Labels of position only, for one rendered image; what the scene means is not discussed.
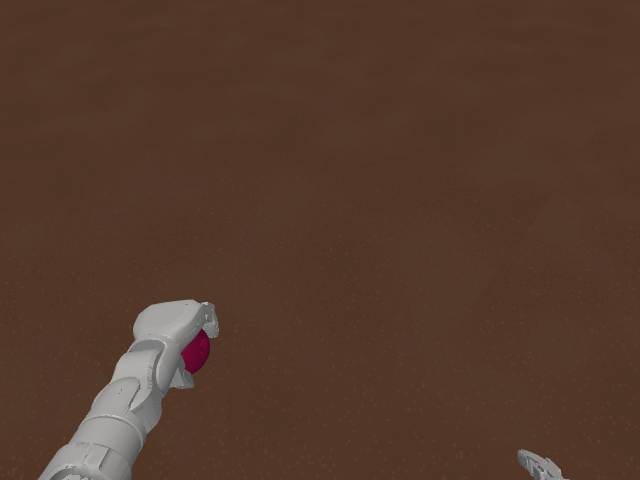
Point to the left robot arm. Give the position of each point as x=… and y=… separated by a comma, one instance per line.
x=112, y=434

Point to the ball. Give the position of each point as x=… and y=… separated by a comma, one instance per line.
x=196, y=352

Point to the right robot hand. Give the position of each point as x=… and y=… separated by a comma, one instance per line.
x=538, y=467

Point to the left robot hand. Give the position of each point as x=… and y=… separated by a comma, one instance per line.
x=179, y=321

